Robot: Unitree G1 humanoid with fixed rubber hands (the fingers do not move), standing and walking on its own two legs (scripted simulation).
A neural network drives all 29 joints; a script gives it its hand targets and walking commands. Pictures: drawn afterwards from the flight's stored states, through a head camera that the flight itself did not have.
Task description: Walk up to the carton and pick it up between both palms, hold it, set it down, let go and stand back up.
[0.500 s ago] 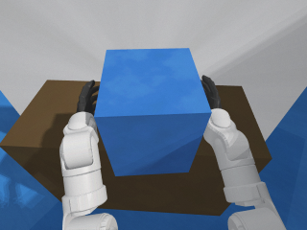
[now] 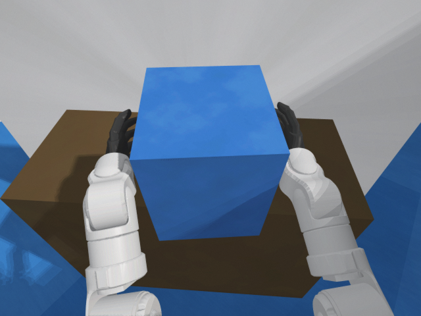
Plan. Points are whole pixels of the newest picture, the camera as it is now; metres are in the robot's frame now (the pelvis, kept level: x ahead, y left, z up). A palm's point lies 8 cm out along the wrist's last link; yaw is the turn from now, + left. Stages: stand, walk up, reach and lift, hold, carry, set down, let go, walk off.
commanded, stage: hold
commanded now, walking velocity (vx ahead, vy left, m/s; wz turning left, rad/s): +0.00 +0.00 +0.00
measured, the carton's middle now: (206, 157) +0.37 +0.01 +0.13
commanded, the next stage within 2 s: set down in 1.44 s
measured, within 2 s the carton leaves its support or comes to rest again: neither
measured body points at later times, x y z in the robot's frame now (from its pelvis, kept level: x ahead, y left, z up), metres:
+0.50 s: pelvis +0.00 +0.00 +0.00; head +0.00 +0.00 +0.45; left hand +0.36 +0.15 +0.16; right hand +0.37 -0.14 +0.16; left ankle +0.00 +0.13 -0.76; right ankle +0.00 -0.12 -0.76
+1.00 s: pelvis +0.00 +0.00 +0.00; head -0.01 +0.00 +0.45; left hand +0.36 +0.16 +0.16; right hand +0.37 -0.14 +0.16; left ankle +0.00 +0.13 -0.76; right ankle +0.00 -0.12 -0.76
